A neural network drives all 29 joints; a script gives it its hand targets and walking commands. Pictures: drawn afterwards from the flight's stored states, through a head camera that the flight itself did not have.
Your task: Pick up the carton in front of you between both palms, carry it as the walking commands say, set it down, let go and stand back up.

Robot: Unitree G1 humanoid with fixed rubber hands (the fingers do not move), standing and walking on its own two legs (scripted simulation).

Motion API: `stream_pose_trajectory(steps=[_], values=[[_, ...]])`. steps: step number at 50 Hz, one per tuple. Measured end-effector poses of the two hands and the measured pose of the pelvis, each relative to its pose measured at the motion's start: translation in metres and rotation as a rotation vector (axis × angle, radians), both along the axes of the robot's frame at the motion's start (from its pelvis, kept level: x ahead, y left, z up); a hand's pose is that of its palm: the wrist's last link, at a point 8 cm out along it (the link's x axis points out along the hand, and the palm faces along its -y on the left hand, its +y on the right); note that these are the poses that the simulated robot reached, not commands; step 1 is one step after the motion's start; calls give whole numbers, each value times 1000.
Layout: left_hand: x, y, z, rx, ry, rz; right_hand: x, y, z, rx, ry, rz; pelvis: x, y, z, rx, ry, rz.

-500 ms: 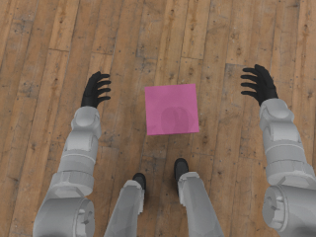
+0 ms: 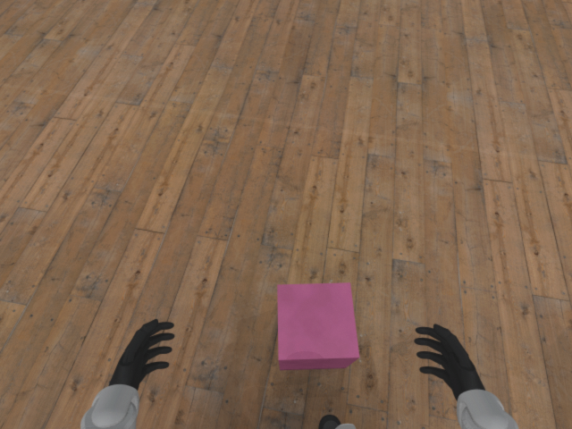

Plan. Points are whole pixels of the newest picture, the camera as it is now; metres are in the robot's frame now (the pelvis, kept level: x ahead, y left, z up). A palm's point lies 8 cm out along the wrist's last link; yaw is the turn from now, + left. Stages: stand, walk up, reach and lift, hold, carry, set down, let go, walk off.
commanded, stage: let go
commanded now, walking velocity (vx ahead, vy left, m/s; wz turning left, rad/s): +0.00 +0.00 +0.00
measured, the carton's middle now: (313, 328) +0.39 -0.07 -0.64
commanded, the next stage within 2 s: stand in 0.54 s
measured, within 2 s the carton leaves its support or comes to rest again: neither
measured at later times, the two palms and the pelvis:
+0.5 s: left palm (109, 403) +0.18 +0.24 -0.05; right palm (474, 414) +0.17 -0.22 -0.06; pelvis +0.01 +0.01 +0.01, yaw -1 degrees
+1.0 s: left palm out of the picture +0.14 +0.29 -0.08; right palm out of the picture +0.15 -0.29 -0.08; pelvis +0.03 +0.00 +0.01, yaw +1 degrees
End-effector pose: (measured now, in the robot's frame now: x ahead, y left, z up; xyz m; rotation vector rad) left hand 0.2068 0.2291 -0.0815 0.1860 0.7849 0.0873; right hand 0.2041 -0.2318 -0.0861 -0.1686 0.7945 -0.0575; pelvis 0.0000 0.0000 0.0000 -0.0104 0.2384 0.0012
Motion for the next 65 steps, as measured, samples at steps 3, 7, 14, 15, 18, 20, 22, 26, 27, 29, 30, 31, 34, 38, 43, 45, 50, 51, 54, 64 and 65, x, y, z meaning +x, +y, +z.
stream_pose_trajectory(steps=[3,7,14,15,18,20,22,26,27,29,30,31,34,38,43,45,50,51,54,64,65], values=[[-15,7,10,0,-1,-1,-13,5,12,-1,-1,0,6,4,6,-6,-72,0],[-26,14,21,0,-8,-2,-25,8,22,-1,-6,-9,12,8,10,-11,-148,0],[-30,15,28,-11,-9,-14,-32,12,30,-3,-8,-12,15,12,12,-14,-238,-5],[-30,15,28,-13,-6,-15,-32,12,30,-3,-7,-13,14,13,12,-15,-248,-6],[-29,13,29,-15,-6,-19,-33,11,31,-5,-2,-12,13,13,12,-15,-269,-7],[-28,12,29,-14,-5,-21,-34,11,30,-5,3,-12,13,12,11,-15,-279,-8],[-29,10,28,-14,2,-24,-35,10,30,-7,9,-14,12,12,11,-15,-288,-9],[-30,7,27,-15,9,-28,-36,8,30,-9,12,-16,11,10,11,-15,-298,-10],[-30,7,28,-16,10,-28,-37,7,29,-8,14,-18,10,9,11,-15,-299,-10],[-32,12,22,21,22,-16,-38,1,25,-43,22,-14,11,8,10,-10,-276,-9],[-35,17,19,47,36,-8,-38,-4,22,-66,28,-14,11,7,9,-8,-266,-8],[-38,23,16,72,51,0,-39,-10,20,-88,33,-17,11,7,8,-7,-258,-7],[-47,41,10,129,91,25,-42,-28,16,-138,51,-32,13,5,6,-5,-243,-5],[-57,57,6,170,135,53,-46,-46,12,-182,81,-48,17,3,5,-5,-234,-1],[-64,63,3,190,176,73,-50,-56,7,-201,115,-56,22,1,6,-3,-235,6],[-65,62,1,191,186,77,-51,-56,5,-201,127,-55,23,0,6,-3,-235,9],[-65,59,-1,185,201,82,-53,-56,1,-195,152,-51,26,-2,7,-4,-237,13],[-65,58,-1,184,202,83,-54,-56,1,-195,156,-50,26,-2,7,-4,-237,15],[-64,57,-2,181,207,87,-55,-57,0,-196,167,-49,27,-3,8,-4,-239,17],[-72,61,-4,183,238,104,-63,-63,-2,-209,196,-53,26,-4,9,0,-247,17],[-73,62,-4,183,239,105,-64,-64,-2,-211,198,-54,26,-5,9,1,-248,17]])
